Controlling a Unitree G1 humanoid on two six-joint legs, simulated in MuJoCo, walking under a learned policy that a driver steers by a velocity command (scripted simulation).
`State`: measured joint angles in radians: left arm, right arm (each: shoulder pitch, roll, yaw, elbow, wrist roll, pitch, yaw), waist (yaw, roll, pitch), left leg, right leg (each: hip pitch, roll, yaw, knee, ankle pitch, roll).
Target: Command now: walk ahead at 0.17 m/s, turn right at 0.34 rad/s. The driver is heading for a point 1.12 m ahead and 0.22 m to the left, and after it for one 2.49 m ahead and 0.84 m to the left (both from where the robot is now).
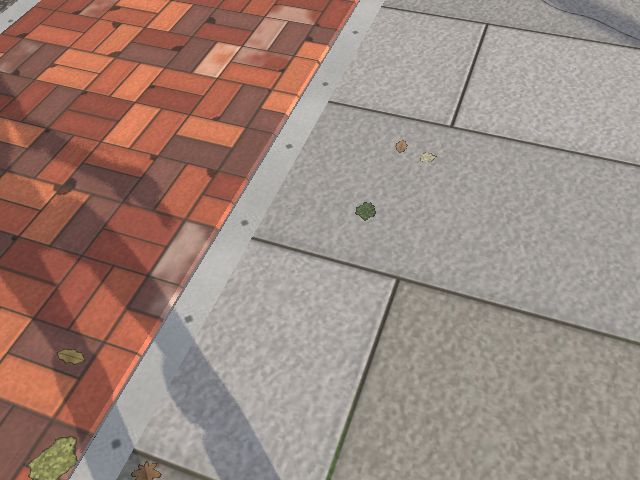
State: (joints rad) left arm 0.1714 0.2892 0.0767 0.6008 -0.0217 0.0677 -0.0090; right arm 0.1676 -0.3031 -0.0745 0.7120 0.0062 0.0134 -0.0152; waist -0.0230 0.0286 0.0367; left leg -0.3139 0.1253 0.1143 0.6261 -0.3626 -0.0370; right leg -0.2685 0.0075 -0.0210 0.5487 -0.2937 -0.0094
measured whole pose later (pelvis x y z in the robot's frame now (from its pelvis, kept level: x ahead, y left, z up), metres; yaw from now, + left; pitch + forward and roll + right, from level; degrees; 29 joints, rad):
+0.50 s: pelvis +0.17 +0.02 +0.00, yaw -3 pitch +3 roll -1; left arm 0.44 0.30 0.07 0.80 -0.02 -0.04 0.01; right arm 0.07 -0.28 -0.05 0.71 0.02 -0.09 0.05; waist 0.08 0.01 0.00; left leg -0.48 0.02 0.03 0.51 -0.08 0.04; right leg 0.08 0.00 0.03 0.30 -0.42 0.00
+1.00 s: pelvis +0.44 +0.02 +0.00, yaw -2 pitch +2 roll +2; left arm 0.05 0.25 0.03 0.67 -0.01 -0.08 -0.04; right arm 0.39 -0.29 -0.05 0.86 0.02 -0.06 0.00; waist -0.09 -0.03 0.03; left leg 0.09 -0.05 0.03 0.22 -0.35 0.02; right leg -0.58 -0.05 0.00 0.52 0.02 -0.03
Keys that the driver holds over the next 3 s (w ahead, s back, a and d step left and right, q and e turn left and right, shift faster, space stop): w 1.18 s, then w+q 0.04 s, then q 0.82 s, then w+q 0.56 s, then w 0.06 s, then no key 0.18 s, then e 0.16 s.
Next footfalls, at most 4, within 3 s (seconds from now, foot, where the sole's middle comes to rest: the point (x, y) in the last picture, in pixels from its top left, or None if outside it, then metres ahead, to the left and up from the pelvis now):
0.50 left None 0.33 0.13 -0.77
1.04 right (390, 395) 0.64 -0.11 -0.77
1.54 left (292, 307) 0.88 0.10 -0.77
2.00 right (383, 296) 0.90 -0.12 -0.77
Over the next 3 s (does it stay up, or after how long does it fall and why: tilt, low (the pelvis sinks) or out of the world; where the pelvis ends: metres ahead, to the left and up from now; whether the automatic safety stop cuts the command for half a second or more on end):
stays up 1.02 0.22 -0.01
